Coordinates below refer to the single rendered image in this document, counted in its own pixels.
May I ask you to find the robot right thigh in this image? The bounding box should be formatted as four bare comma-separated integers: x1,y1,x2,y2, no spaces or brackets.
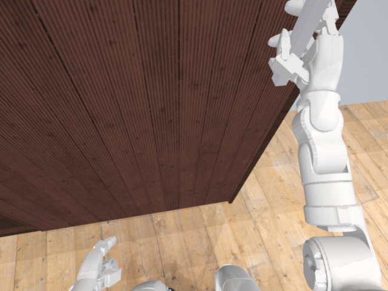
214,265,260,291

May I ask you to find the handle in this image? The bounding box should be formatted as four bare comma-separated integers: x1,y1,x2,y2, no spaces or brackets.
269,0,331,86

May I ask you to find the wardrobe door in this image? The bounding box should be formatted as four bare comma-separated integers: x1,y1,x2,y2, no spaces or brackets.
0,0,344,232
0,214,26,230

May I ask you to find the robot left forearm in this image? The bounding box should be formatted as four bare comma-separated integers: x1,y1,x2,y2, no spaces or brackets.
69,278,99,291

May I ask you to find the robot right forearm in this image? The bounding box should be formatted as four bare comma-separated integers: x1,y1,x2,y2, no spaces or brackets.
292,90,381,284

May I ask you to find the right robot upper arm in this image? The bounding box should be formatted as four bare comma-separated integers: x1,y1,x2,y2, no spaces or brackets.
303,236,388,291

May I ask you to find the right robot hand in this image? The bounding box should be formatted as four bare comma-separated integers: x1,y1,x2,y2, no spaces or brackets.
268,0,344,97

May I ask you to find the left robot hand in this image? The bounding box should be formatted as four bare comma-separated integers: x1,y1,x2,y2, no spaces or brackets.
77,236,122,291

